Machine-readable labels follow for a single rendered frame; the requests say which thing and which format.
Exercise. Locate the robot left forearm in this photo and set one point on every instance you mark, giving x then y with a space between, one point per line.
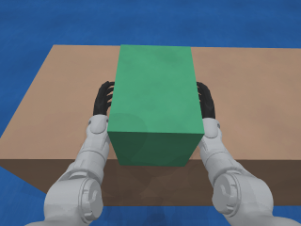
92 157

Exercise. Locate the carton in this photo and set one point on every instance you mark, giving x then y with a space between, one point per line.
155 116

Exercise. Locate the left robot hand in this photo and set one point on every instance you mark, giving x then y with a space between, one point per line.
101 103

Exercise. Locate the pedestal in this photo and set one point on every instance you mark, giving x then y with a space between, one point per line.
257 101

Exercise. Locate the right robot upper arm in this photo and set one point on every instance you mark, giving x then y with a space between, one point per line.
246 201

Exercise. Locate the right robot hand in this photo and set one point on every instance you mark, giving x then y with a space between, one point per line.
206 101

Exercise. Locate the left robot upper arm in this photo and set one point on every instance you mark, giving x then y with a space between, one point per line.
74 202

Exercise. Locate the robot right forearm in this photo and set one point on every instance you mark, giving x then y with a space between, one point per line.
216 158

